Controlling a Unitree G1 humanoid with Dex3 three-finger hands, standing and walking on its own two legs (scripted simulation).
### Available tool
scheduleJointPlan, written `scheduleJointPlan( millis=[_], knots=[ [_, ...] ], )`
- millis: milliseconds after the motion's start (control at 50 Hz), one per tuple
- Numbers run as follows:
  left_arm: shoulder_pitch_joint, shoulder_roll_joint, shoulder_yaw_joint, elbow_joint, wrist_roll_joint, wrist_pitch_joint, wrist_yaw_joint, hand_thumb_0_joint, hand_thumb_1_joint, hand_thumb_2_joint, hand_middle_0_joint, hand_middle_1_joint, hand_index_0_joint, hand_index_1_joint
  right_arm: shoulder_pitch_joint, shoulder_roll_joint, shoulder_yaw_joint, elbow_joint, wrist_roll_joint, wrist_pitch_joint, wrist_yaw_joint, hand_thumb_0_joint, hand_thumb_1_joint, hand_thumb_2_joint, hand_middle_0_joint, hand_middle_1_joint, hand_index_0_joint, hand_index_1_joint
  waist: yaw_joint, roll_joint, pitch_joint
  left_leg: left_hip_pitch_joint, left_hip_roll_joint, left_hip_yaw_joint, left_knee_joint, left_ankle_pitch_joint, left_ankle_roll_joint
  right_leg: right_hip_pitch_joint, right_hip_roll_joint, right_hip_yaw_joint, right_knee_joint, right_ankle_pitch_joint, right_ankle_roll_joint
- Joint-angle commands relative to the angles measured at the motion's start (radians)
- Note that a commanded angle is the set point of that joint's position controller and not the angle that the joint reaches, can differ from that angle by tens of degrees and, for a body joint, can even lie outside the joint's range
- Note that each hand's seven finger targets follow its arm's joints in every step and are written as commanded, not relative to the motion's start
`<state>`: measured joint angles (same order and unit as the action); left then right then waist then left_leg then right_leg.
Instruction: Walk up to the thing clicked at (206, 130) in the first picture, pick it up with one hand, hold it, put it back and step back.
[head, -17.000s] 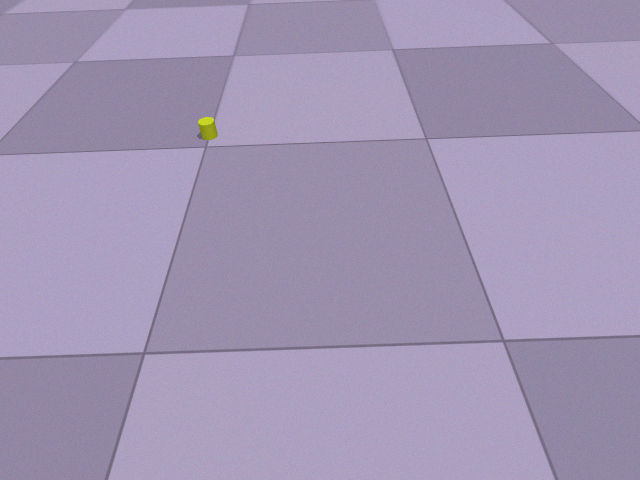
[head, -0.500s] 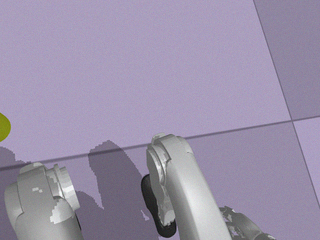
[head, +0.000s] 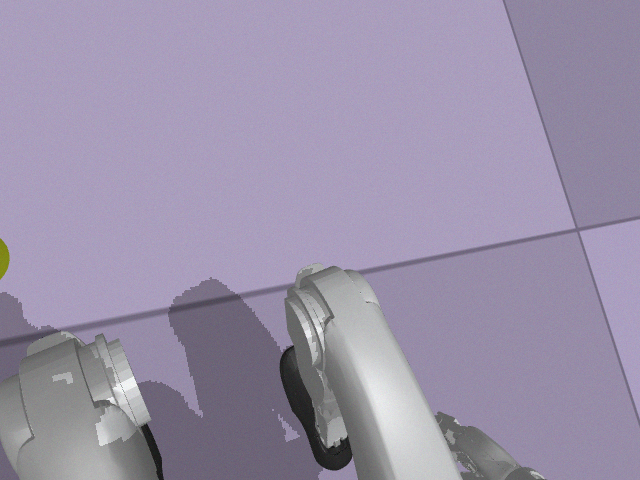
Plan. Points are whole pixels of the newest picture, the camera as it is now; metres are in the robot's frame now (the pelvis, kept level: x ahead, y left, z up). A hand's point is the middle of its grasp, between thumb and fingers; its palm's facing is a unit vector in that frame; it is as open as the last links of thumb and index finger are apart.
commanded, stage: close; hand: left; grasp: from above
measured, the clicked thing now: out of the picture +0.45 +0.34 -0.25
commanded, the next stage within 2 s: settle in 0.76 s
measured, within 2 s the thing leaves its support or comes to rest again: leaves its support in 1.28 s
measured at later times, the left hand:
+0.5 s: hand out of the picture +0.42 +0.34 -0.21, palm faces -0.39 -0.17 -0.90, open 11.7 cm
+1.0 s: hand out of the picture +0.42 +0.34 -0.21, palm faces -0.40 -0.17 -0.90, open 11.5 cm
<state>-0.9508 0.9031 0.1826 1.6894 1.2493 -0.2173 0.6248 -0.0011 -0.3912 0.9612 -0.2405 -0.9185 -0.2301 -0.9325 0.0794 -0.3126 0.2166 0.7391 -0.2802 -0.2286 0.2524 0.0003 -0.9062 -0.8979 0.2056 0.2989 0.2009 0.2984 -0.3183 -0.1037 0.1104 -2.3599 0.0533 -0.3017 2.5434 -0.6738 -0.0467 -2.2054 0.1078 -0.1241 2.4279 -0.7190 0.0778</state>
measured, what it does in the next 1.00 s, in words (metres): stands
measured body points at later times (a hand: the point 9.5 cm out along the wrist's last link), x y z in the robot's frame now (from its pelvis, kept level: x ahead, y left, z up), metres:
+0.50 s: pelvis +0.00 +0.00 +0.00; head +0.24 +0.12 +0.36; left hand +0.43 +0.34 -0.16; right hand +0.08 -0.26 -0.07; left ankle +0.07 +0.14 -0.26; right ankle +0.10 -0.13 -0.26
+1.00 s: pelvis +0.00 +0.00 +0.00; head +0.24 +0.11 +0.36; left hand +0.44 +0.34 -0.16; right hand +0.07 -0.26 -0.07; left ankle +0.07 +0.14 -0.26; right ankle +0.10 -0.13 -0.26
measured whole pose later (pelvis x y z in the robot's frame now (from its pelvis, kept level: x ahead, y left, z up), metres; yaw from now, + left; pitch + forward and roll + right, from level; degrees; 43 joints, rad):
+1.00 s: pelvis +0.00 +0.00 +0.00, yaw +0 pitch +26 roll -11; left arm -0.97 0.92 0.14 1.70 1.24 -0.23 0.61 0.00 -0.27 0.81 -0.53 -0.82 -0.51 -0.85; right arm 0.09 -0.33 0.23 0.72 -0.28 -0.21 0.23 0.00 -0.92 -0.90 0.21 0.30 0.20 0.30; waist -0.32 -0.10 0.11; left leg -2.36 0.05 -0.30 2.53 -0.66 -0.05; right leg -2.21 0.11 -0.12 2.42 -0.70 0.08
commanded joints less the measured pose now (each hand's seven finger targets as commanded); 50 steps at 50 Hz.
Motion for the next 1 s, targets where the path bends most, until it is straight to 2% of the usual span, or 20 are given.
scheduleJointPlan(
  millis=[0, 20, 60, 120, 180, 200, 300, 340, 380, 420, 440, 480, 520, 640, 780, 840, 880, 940, 960, 980],
  knots=[
    [-0.227, 0.281, 0.017, -0.128, -0.017, 0.011, 0.023, 0.0, -0.224, 0.98, -0.331, -0.922, -0.308, -0.945, 0.157, -0.312, -0.092, -0.011, 0.006, 0.005, -0.011, 0.0, -0.897, -0.902, 0.2, 0.299, 0.199, 0.299, -0.007, 0.421, -0.619, 0.476, 0.014, 0.159, -0.237, 0.122, 0.059, 0.275, 0.018, -0.138, -0.243, 0.233, -0.09],
    [-0.24, 0.237, -0.017, -0.137, -0.02, 0.01, 0.017, 0.0, -0.226, 0.951, -0.33, -0.898, -0.308, -0.92, 0.155, -0.303, -0.085, -0.025, 0.003, 0.003, -0.007, 0.0, -0.896, -0.901, 0.2, 0.299, 0.199, 0.299, -0.018, 0.441, -0.619, 0.484, 0.011, 0.161, -0.241, 0.131, 0.058, 0.284, 0.016, -0.137, -0.244, 0.245, -0.09],
    [-0.234, 0.24, -0.024, -0.136, -0.016, 0.009, 0.012, 0.0, -0.222, 0.92, -0.324, -0.885, -0.308, -0.901, 0.151, -0.308, -0.088, -0.018, 0.002, 0.003, -0.009, 0.0, -0.895, -0.901, 0.2, 0.299, 0.199, 0.299, -0.017, 0.426, -0.627, 0.481, 0.013, 0.162, -0.231, 0.138, 0.06, 0.286, 0.022, -0.131, -0.249, 0.256, -0.086],
    [-0.217, 0.262, -0.004, -0.106, -0.026, 0.002, 0.015, 0.0, -0.189, 0.898, -0.339, -0.874, -0.328, -0.885, 0.161, -0.313, -0.087, -0.004, 0.007, 0.004, -0.013, 0.0, -0.894, -0.9, 0.2, 0.299, 0.199, 0.299, -0.013, 0.412, -0.601, 0.461, 0.014, 0.159, -0.234, 0.121, 0.061, 0.282, 0.021, -0.13, -0.255, 0.235, -0.088],
    [-0.226, 0.228, -0.029, -0.097, -0.024, -0.003, 0.014, 0.0, -0.129, 0.882, -0.377, -0.885, -0.374, -0.888, 0.162, -0.309, -0.074, -0.014, 0.0, 0.006, -0.012, 0.0, -0.895, -0.901, 0.2, 0.299, 0.199, 0.299, -0.022, 0.414, -0.592, 0.461, 0.013, 0.159, -0.238, 0.127, 0.059, 0.288, 0.021, -0.136, -0.252, 0.245, -0.088],
    [-0.232, 0.25, -0.02, -0.086, -0.022, -0.003, 0.014, 0.0, -0.121, 0.877, -0.381, -0.881, -0.378, -0.883, 0.17, -0.313, -0.078, -0.005, 0.001, 0.005, -0.012, 0.0, -0.894, -0.901, 0.2, 0.299, 0.199, 0.299, -0.029, 0.39, -0.576, 0.448, 0.013, 0.157, -0.228, 0.11, 0.062, 0.268, 0.018, -0.139, -0.253, 0.228, -0.085],
    [-0.207, 0.233, -0.026, -0.085, -0.021, -0.011, 0.02, 0.0, -0.016, 0.893, -0.448, -0.903, -0.452, -0.898, 0.158, -0.312, -0.072, -0.012, -0.003, 0.011, -0.019, 0.0, -0.895, -0.901, 0.2, 0.299, 0.199, 0.299, -0.016, 0.397, -0.612, 0.47, 0.014, 0.153, -0.238, 0.133, 0.058, 0.296, 0.024, -0.141, -0.251, 0.25, -0.086],
    [-0.222, 0.2, -0.067, -0.068, -0.019, -0.009, 0.018, 0.0, 0.026, 0.89, -0.482, -0.899, -0.487, -0.894, 0.14, -0.304, -0.069, -0.02, 0.0, 0.009, -0.018, 0.0, -0.896, -0.901, 0.2, 0.299, 0.199, 0.299, -0.025, 0.404, -0.577, 0.456, 0.012, 0.157, -0.237, 0.111, 0.058, 0.269, 0.023, -0.135, -0.252, 0.228, -0.088],
    [-0.206, 0.249, -0.029, -0.064, -0.019, -0.009, 0.026, 0.0, 0.065, 0.886, -0.508, -0.907, -0.516, -0.898, 0.147, -0.316, -0.068, -0.014, -0.001, 0.013, -0.023, 0.0, -0.897, -0.902, 0.2, 0.299, 0.199, 0.299, -0.016, 0.39, -0.582, 0.453, 0.014, 0.153, -0.245, 0.1, 0.059, 0.276, 0.025, -0.142, -0.259, 0.218, -0.088],
    [-0.23, 0.214, -0.062, -0.08, -0.019, -0.009, 0.021, 0.0, 0.098, 0.873, -0.534, -0.888, -0.543, -0.879, 0.138, -0.307, -0.065, -0.028, 0.004, 0.01, -0.021, 0.0, -0.898, -0.902, 0.2, 0.299, 0.199, 0.299, -0.017, 0.407, -0.573, 0.451, 0.012, 0.156, -0.243, 0.101, 0.057, 0.258, 0.022, -0.139, -0.252, 0.214, -0.089],
    [-0.211, 0.242, -0.033, -0.057, -0.014, -0.004, 0.025, 0.0, 0.119, 0.882, -0.549, -0.896, -0.558, -0.887, 0.155, -0.315, -0.072, -0.01, 0.0, 0.013, -0.023, 0.0, -0.897, -0.901, 0.2, 0.299, 0.199, 0.299, -0.023, 0.395, -0.579, 0.465, 0.014, 0.152, -0.245, 0.102, 0.057, 0.264, 0.024, -0.145, -0.246, 0.222, -0.089],
    [-0.243, 0.209, -0.063, -0.085, -0.016, -0.004, 0.023, 0.0, 0.147, 0.879, -0.578, -0.886, -0.585, -0.878, 0.141, -0.309, -0.066, -0.029, 0.002, 0.009, -0.02, 0.0, -0.898, -0.902, 0.2, 0.299, 0.199, 0.299, -0.026, 0.412, -0.582, 0.471, 0.013, 0.153, -0.243, 0.119, 0.055, 0.264, 0.022, -0.147, -0.249, 0.238, -0.087],
    [-0.224, 0.245, -0.034, -0.058, -0.011, 0.002, 0.027, 0.0, 0.196, 0.899, -0.618, -0.893, -0.623, -0.888, 0.153, -0.32, -0.07, -0.018, 0.001, 0.013, -0.023, 0.0, -0.899, -0.902, 0.2, 0.299, 0.199, 0.299, -0.027, 0.389, -0.566, 0.448, 0.013, 0.152, -0.245, 0.098, 0.059, 0.26, 0.022, -0.143, -0.256, 0.218, -0.087],
    [-0.248, 0.222, -0.05, -0.067, -0.014, 0.009, 0.02, 0.0, 0.293, 0.946, -0.707, -0.897, -0.703, -0.901, 0.152, -0.313, -0.071, -0.029, 0.002, 0.009, -0.021, 0.0, -0.901, -0.903, 0.2, 0.299, 0.199, 0.299, -0.033, 0.378, -0.568, 0.443, 0.01, 0.152, -0.24, 0.095, 0.061, 0.25, 0.02, -0.139, -0.254, 0.212, -0.087],
    [-0.226, 0.253, -0.024, -0.04, -0.018, 0.003, 0.022, 0.0, 0.371, 1.013, -0.791, -0.901, -0.768, -0.925, 0.163, -0.313, -0.065, -0.023, 0.001, 0.017, -0.026, 0.0, -0.902, -0.905, 0.2, 0.299, 0.199, 0.299, -0.027, 0.376, -0.575, 0.442, 0.013, 0.147, -0.244, 0.103, 0.061, 0.269, 0.021, -0.14, -0.254, 0.219, -0.087],
    [-0.27, 0.249, -0.045, -0.066, -0.014, 0.001, 0.013, 0.0, 0.419, 1.002, -0.827, -0.894, -0.807, -0.915, 0.156, -0.314, -0.069, -0.032, 0.003, 0.015, -0.024, 0.0, -0.904, -0.905, 0.2, 0.299, 0.199, 0.299, -0.036, 0.404, -0.56, 0.461, 0.011, 0.148, -0.249, 0.09, 0.057, 0.231, 0.015, -0.147, -0.242, 0.205, -0.09],
    [-0.232, 0.266, -0.022, -0.06, -0.016, 0.006, 0.014, 0.0, 0.365, 1.06, -0.862, -0.902, -0.829, -0.938, 0.164, -0.315, -0.069, -0.03, 0.001, 0.023, -0.029, 0.0, -0.915, -0.907, 0.2, 0.299, 0.199, 0.299, -0.022, 0.391, -0.585, 0.449, 0.011, 0.154, -0.241, 0.108, 0.061, 0.271, 0.02, -0.132, -0.255, 0.223, -0.088],
    [-0.252, 0.24, -0.048, -0.11, -0.027, 0.014, -0.004, 0.0, 0.343, 1.062, -0.854, -0.891, -0.816, -0.932, 0.161, -0.307, -0.071, -0.037, 0.001, 0.016, -0.025, 0.0, -0.916, -0.907, 0.2, 0.299, 0.199, 0.299, -0.018, 0.435, -0.607, 0.477, 0.01, 0.162, -0.242, 0.134, 0.059, 0.279, 0.019, -0.122, -0.255, 0.254, -0.087],
    [-0.241, 0.289, -0.01, -0.1, -0.032, 0.017, -0.001, 0.0, 0.331, 1.048, -0.841, -0.886, -0.804, -0.926, 0.172, -0.311, -0.075, -0.021, 0.003, 0.022, -0.028, 0.0, -0.916, -0.907, 0.2, 0.299, 0.199, 0.299, -0.016, 0.413, -0.62, 0.465, 0.013, 0.162, -0.239, 0.134, 0.061, 0.302, 0.021, -0.116, -0.261, 0.251, -0.087],
    [-0.26, 0.237, -0.051, -0.155, -0.032, 0.017, -0.008, 0.0, 0.328, 1.045, -0.847, -0.867, -0.807, -0.911, 0.157, -0.303, -0.071, -0.046, 0.009, 0.019, -0.027, 0.0, -0.915, -0.907, 0.2, 0.299, 0.199, 0.299, -0.006, 0.422, -0.641, 0.473, 0.009, 0.166, -0.238, 0.14, 0.061, 0.302, 0.019, -0.115, -0.263, 0.257, -0.087]
  ],
)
